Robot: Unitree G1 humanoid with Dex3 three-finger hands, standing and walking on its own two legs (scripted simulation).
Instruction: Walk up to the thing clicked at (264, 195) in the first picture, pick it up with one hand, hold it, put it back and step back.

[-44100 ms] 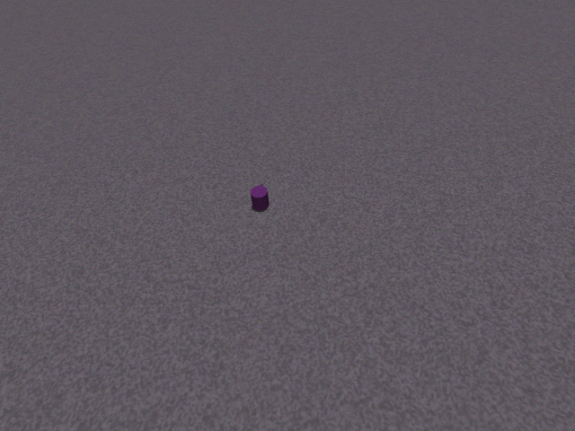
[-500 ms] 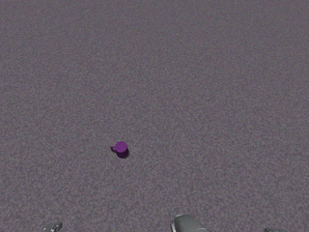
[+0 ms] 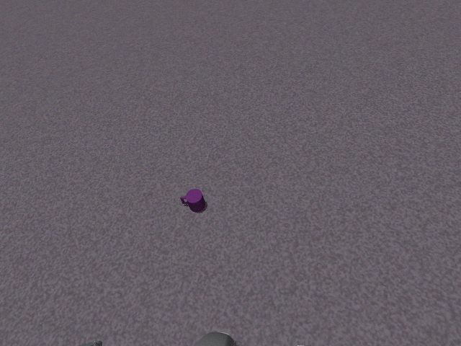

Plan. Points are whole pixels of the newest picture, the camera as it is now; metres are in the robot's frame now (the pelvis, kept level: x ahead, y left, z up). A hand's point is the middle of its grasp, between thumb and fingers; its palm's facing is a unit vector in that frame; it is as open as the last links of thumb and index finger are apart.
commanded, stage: step back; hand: left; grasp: from above
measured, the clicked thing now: (192, 200) +0.84 +0.30 -0.72
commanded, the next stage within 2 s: stand in 1.66 s
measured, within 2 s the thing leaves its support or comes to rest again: neither
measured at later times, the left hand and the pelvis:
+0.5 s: hand out of the picture -0.10 +0.26 -0.17, palm faces -0.02 -0.92 -0.38, open 7.4 cm; pelvis -0.17 -0.02 -0.01, yaw -1 degrees
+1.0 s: hand out of the picture -0.16 +0.26 -0.14, palm faces +0.02 -0.93 -0.38, open 7.4 cm; pelvis -0.22 -0.02 +0.00, yaw +2 degrees
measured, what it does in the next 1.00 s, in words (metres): walks backwards: left foot, then right foot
